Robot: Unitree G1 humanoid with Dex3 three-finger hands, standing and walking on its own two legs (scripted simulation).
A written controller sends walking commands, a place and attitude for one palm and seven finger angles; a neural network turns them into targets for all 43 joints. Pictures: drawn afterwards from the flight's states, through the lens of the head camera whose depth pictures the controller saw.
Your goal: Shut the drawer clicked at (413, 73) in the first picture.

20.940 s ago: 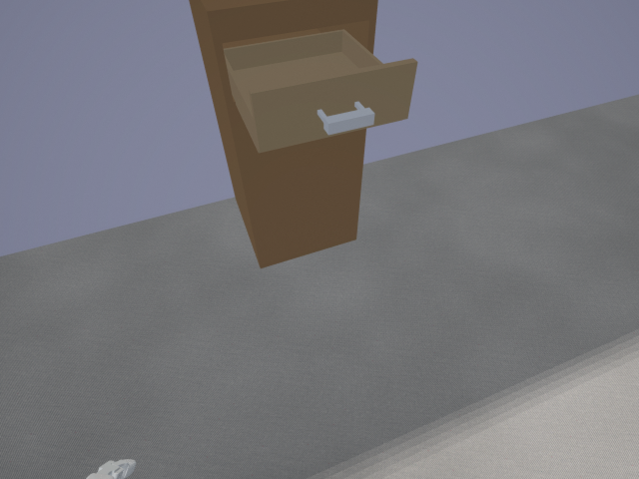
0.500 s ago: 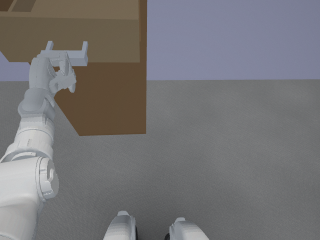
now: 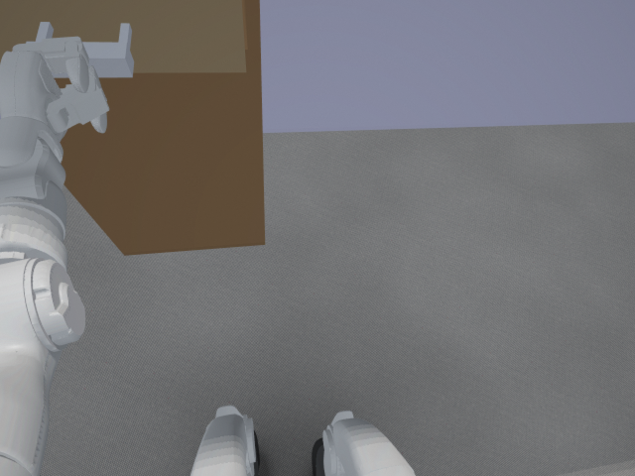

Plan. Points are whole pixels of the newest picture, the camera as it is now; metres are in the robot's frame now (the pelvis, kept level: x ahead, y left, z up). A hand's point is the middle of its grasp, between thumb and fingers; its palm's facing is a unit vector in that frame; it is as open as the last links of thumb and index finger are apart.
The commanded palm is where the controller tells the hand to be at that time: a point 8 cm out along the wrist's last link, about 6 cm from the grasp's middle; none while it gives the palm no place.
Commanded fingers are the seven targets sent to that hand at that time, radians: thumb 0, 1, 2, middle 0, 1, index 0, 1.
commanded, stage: push the drawer shut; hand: left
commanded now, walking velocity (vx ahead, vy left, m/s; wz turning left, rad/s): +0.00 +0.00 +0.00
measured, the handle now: (83, 45) +0.62 +0.23 +0.10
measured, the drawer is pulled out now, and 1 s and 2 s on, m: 0.06 0.00 0.00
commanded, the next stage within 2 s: pull the fist back off the drawer in 0.86 s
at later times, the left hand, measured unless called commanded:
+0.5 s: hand (98, 64) +0.59 +0.20 +0.11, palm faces +0.03 -1.00 -0.03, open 3.4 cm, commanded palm +0.62 +0.22 +0.10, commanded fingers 0.00 0.90 0.90 -1.40 -1.60 -1.40 -1.60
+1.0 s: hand (92, 54) +0.60 +0.21 +0.11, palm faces +0.01 -1.00 -0.03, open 3.5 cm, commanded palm +0.65 +0.22 +0.10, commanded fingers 0.00 0.90 0.90 -1.40 -1.60 -1.40 -1.60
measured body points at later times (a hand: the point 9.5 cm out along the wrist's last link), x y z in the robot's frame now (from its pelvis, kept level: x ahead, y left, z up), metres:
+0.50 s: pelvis +0.00 +0.01 -0.01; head +0.17 +0.04 +0.41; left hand +0.58 +0.26 +0.11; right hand -0.05 -0.25 -0.09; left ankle +0.06 +0.10 -0.66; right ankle +0.00 -0.11 -0.66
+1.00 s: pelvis +0.00 +0.02 -0.01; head +0.18 +0.06 +0.40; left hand +0.60 +0.27 +0.11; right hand -0.07 -0.23 -0.09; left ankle +0.06 +0.10 -0.66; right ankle +0.00 -0.11 -0.66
